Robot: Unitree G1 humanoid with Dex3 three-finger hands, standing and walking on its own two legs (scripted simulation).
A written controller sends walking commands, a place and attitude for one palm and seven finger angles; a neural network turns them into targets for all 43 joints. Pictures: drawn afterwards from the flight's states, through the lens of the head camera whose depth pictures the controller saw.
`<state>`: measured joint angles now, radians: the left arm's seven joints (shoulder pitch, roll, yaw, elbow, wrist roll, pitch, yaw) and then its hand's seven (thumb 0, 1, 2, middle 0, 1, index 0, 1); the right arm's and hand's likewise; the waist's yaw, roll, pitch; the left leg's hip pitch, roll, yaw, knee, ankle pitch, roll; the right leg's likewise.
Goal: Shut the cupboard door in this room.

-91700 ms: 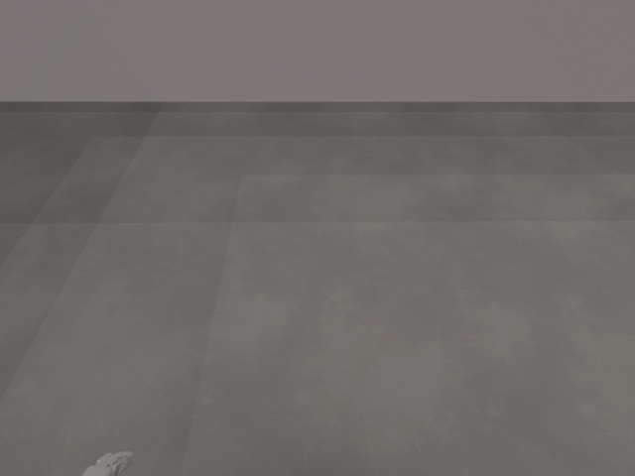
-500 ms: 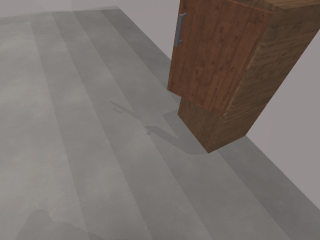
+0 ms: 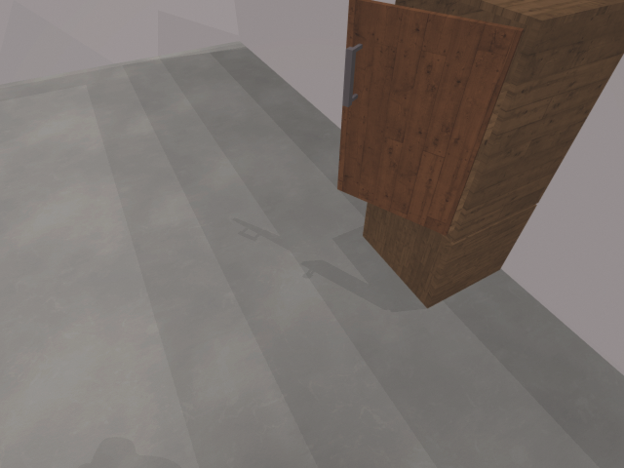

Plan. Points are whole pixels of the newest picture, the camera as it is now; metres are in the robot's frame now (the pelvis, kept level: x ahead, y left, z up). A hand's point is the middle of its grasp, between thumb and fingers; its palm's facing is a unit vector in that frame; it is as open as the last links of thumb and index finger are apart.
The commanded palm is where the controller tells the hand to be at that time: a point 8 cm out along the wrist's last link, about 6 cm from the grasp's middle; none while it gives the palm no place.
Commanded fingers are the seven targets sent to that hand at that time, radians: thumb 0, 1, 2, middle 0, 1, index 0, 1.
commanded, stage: let the arm hang, fingers relaxed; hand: left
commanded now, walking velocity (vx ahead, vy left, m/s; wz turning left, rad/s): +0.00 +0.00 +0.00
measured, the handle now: (352, 75) +1.04 -0.06 +0.05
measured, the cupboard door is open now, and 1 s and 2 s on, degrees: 26 26 26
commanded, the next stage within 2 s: look to check the result in 0.26 s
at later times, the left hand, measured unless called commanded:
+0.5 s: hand out of the picture +0.07 +0.21 -0.16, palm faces -0.03 -0.96 -0.29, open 7.4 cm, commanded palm none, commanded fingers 0.00 0.90 0.90 -0.20 -0.30 -0.20 -0.30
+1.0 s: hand out of the picture +0.09 +0.19 -0.16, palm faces -0.02 -0.96 -0.28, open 7.4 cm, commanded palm none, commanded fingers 0.00 0.90 0.90 -0.20 -0.30 -0.20 -0.30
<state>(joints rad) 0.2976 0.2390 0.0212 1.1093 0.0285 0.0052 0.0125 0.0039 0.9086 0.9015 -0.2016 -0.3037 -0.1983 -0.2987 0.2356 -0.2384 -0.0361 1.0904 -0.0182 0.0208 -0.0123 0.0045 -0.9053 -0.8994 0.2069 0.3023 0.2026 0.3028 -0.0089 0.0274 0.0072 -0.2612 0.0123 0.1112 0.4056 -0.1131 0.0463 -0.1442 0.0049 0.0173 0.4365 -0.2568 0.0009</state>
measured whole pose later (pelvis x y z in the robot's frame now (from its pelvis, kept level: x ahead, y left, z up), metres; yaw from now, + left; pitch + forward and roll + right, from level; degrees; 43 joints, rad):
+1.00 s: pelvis +0.05 -0.03 +0.01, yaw +0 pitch -1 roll +0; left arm 0.19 0.26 0.01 1.14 0.02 -0.01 0.01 0.00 0.91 0.90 -0.20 -0.30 -0.20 -0.30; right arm 0.13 -0.27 -0.01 1.12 -0.01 0.01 -0.02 0.00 -0.91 -0.90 0.21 0.30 0.20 0.30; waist -0.02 0.00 0.04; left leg -0.17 0.03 0.10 0.35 -0.16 0.00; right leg -0.02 0.03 0.01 0.31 -0.27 -0.03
